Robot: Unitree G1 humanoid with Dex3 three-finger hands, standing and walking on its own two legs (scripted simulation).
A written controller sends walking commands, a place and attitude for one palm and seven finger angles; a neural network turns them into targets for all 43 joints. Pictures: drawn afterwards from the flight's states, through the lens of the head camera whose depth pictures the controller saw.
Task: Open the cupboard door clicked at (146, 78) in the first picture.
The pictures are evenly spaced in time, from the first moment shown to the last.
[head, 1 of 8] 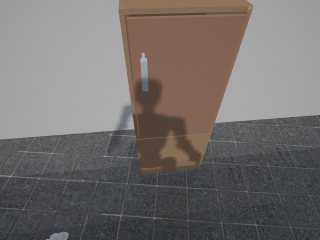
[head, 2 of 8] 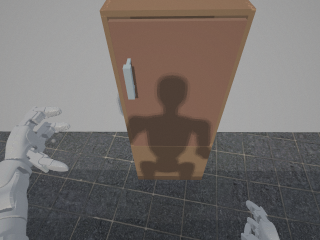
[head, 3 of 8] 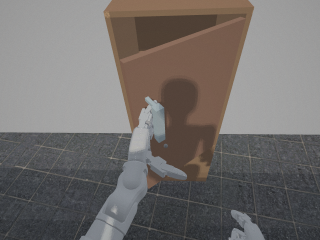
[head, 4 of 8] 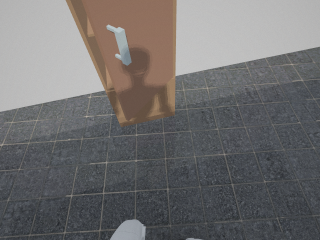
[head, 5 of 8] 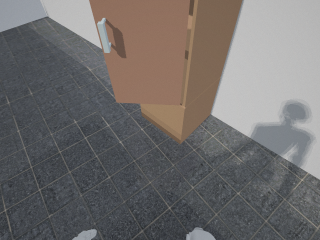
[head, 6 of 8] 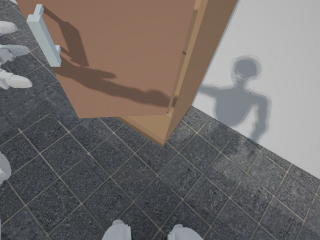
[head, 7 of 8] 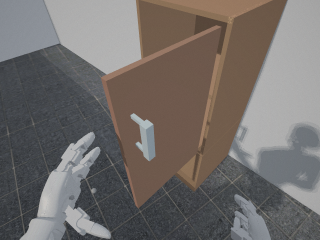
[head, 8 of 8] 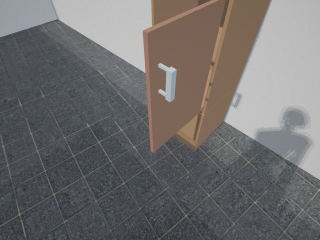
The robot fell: no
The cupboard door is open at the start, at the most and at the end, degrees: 0 93 90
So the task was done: yes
